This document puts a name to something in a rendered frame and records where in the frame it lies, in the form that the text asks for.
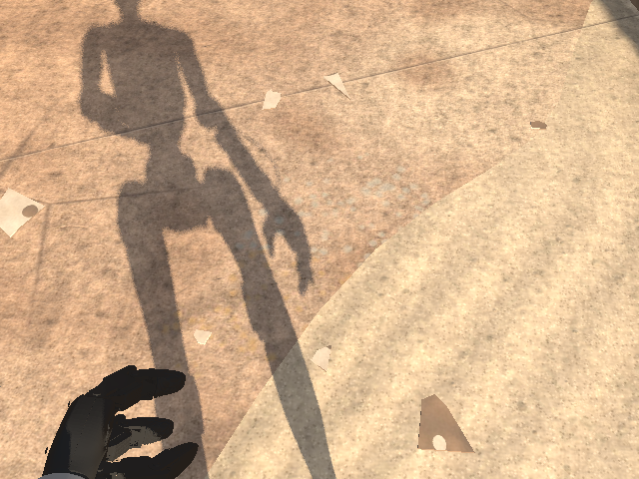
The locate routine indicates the left robot hand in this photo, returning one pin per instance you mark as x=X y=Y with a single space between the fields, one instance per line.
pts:
x=90 y=434

